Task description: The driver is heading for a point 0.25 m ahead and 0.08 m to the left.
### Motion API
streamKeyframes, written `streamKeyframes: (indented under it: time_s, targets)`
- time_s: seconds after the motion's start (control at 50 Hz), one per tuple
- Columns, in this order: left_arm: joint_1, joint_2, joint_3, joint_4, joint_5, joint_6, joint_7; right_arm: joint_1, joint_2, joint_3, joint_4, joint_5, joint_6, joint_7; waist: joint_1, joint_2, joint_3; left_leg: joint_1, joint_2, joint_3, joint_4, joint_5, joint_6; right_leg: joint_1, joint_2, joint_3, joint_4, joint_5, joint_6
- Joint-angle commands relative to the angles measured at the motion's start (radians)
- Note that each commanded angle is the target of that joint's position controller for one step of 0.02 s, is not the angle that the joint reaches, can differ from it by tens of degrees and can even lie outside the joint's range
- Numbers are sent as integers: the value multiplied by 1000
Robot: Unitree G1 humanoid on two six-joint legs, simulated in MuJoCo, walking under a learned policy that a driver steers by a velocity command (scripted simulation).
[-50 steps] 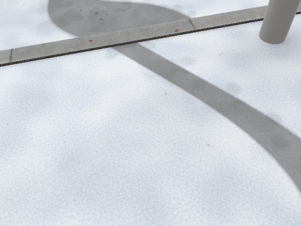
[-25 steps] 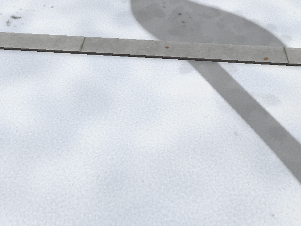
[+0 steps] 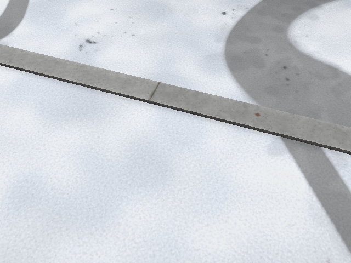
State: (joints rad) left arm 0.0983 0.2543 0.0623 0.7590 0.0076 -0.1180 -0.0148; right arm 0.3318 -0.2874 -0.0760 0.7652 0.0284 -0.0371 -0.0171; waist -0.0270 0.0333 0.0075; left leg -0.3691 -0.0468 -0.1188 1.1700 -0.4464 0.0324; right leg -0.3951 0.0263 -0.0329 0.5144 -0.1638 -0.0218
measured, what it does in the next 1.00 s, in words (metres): walks ahead: left foot, then right foot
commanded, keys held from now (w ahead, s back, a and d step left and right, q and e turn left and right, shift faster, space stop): w+q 0.04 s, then no key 0.96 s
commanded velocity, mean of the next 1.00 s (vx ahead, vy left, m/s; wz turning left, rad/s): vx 0.14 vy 0.00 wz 0.16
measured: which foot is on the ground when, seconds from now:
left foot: up 0.00-0.32, down 0.34-1.00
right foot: down 0.00-0.36, up 0.38-0.62, down 0.64-1.00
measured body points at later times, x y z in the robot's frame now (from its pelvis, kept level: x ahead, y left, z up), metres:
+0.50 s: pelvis +0.17 +0.04 +0.00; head +0.21 +0.06 +0.45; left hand +0.24 +0.32 -0.13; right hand +0.39 -0.17 -0.09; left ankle +0.24 +0.15 -0.73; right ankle +0.14 -0.12 -0.68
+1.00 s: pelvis +0.23 +0.01 +0.00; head +0.24 +0.02 +0.45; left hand +0.27 +0.27 -0.13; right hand +0.36 -0.23 -0.13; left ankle +0.24 +0.15 -0.73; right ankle +0.22 -0.11 -0.73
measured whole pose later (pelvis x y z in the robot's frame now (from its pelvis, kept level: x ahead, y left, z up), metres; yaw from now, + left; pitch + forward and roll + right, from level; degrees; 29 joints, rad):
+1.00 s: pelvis +0.23 +0.01 +0.00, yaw +8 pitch -1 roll +0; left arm 0.20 0.22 0.01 0.96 0.01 -0.02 0.02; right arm 0.18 -0.23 -0.06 0.92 -0.01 0.00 -0.03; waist 0.01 0.00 0.03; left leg -0.28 0.01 -0.01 0.53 -0.23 -0.02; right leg -0.20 -0.03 -0.02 0.54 -0.33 0.01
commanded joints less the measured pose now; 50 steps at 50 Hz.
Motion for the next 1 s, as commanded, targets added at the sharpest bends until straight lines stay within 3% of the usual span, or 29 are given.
streamKeyframes:
  time_s: [0.02, 0.06, 0.1, 0.14, 0.2, 0.26, 0.3, 0.32, 0.34, 0.36, 0.38, 0.4, 0.42, 0.44, 0.48, 0.52, 0.58, 0.62, 0.64, 0.66, 0.68, 0.7, 0.74, 0.8, 1.0]
  targets:
    - [91, 97, 24, -21, 11, 8, 9, -65, -115, -34, -117, -6, -11, 5, 57, -122, -31, -355, 142, -20, 75, 108, -6, 321, -306, 355, -277, -64, -150]
    - [88, 95, 25, -8, 6, 1, 7, -58, -72, -27, -124, 3, 1, 9, 40, -137, -8, -314, 153, 2, 18, 117, -12, 255, -282, 255, -315, 75, -161]
    - [94, 130, 34, 10, 5, -6, 6, -80, -47, -20, -148, -10, 8, 3, 22, -114, -1, -310, 140, 13, -77, 122, -33, 236, -291, 171, -305, 403, -189]
    - [85, 157, 42, 19, 0, 2, 11, -96, -28, -9, -157, -20, 8, 5, 15, -109, -32, -276, 133, 39, -206, 208, -46, 247, -280, 83, -285, 575, -191]
    - [88, 169, 41, 32, -13, 24, 19, -166, -11, 4, -164, -19, -1, 24, 42, -125, -60, -148, 105, 100, -421, 395, -41, 229, -232, -21, -274, 586, -160]
    - [134, 188, 42, 58, -28, 39, 20, -235, -30, 0, -188, -22, -5, 40, 64, -134, -69, -105, 79, 112, -549, 409, -23, 302, -253, -8, -221, 548, -142]
    - [121, 201, 44, 64, -43, 48, 21, -214, -53, -10, -187, -29, -8, 44, 33, -141, -78, -35, 60, 122, -655, 409, 10, 326, -259, 3, -138, 533, -116]
    - [121, 194, 41, 69, -45, 50, 22, -160, -73, -21, -166, -36, -10, 40, 4, -127, -103, 69, 34, 140, -734, 479, 32, 316, -232, -7, -61, 532, -92]
    - [161, 165, 31, 78, -32, 46, 21, -105, -131, -39, -152, -43, -10, 30, -10, -72, -144, 213, 75, 97, -755, 723, 64, 259, -179, -40, 61, 445, -45]
    - [186, 107, 6, 52, 13, 37, 17, -29, -204, -48, -157, -71, -6, 15, -14, 85, -262, 473, 291, -122, -648, 1220, 155, 58, -105, -83, 307, 56, 19]
    - [285, 49, -25, 65, 13, 40, 6, -48, -155, -20, -157, -74, 0, 14, 27, 229, -390, 585, 472, -334, -660, 1311, 337, -82, -60, 23, 516, -537, 65]
    - [256, 123, -7, 83, -12, 58, 1, -58, -83, -1, -148, -51, 6, 26, 2, 133, -383, 509, 418, -304, -696, 1104, 322, -95, -96, 96, 559, -560, 78]
    - [191, 140, -2, 67, -27, 74, 2, -110, -66, 5, -142, -41, 6, 33, 9, 102, -278, 439, 363, -234, -725, 951, 277, -152, -112, 85, 561, -537, 80]
    - [157, 135, 0, 69, -21, 91, 14, -161, -73, 5, -139, -39, 7, 35, 21, 56, -212, 345, 329, -200, -759, 817, 239, -159, -125, 80, 527, -490, 84]
    - [165, 135, 5, 77, -8, 124, 35, -250, -101, -4, -139, -49, 14, 31, 69, 80, -144, 119, 282, -128, -830, 653, 203, -30, -124, 65, 442, -379, 102]
    - [199, 104, -1, 98, -5, 135, 45, -279, -89, -5, -130, -58, 17, 23, 83, 106, -146, 35, 247, -72, -856, 547, 195, 72, -105, 41, 353, -295, 103]
    - [175, 85, -7, 104, -1, 135, 46, -282, -57, 5, -103, -52, 20, 13, 73, 108, -145, 7, 229, -53, -861, 333, 172, 161, -92, 28, 187, -143, 81]
    - [175, 74, -11, 111, 17, 132, 39, -269, -29, 15, -77, -43, 24, 11, 85, 88, -121, -37, 186, -31, -849, 95, 110, 256, -73, 7, 27, -16, 53]
    - [163, 96, -11, 102, 32, 130, 36, -230, -9, 21, -53, -46, 23, 12, 73, 52, -86, -65, 152, -18, -834, -11, 56, 271, -110, 55, -31, 23, 29]
    - [139, 155, -3, 81, 30, 129, 39, -198, -16, 18, -39, -52, 24, 11, 36, -28, -32, -67, 99, 20, -778, -56, 11, 211, -181, 122, -87, -18, -3]
    - [89, 170, 3, 93, 16, 128, 39, -170, 2, 18, -38, -48, 24, 9, -11, -173, 0, 43, 53, 83, -758, 65, -19, 44, -184, 133, -130, -268, -34]
    - [58, 122, -8, 84, 18, 120, 36, -211, -24, 14, -33, -50, 26, 3, 10, -177, 30, 131, 53, 89, -714, 152, -28, -47, -156, 131, -177, -385, -21]
    - [51, 100, -18, 96, 21, 101, 35, -210, -35, 5, -15, -44, 30, -7, 9, -161, 32, 173, 67, 78, -696, 229, -10, -48, -135, 106, -175, -314, 17]
    - [104, 100, -19, 123, 4, 84, 37, -190, -32, 2, 17, -44, 27, -5, 30, -96, 0, 162, 78, 66, -702, 313, 0, 49, -118, 82, -121, -169, 22]
    - [126, 87, -24, 169, -2, 96, 39, -166, -37, -2, 124, -31, 32, -14, 39, -27, -38, 210, 87, 73, -680, 482, -11, 134, -91, 51, -78, 39, 8]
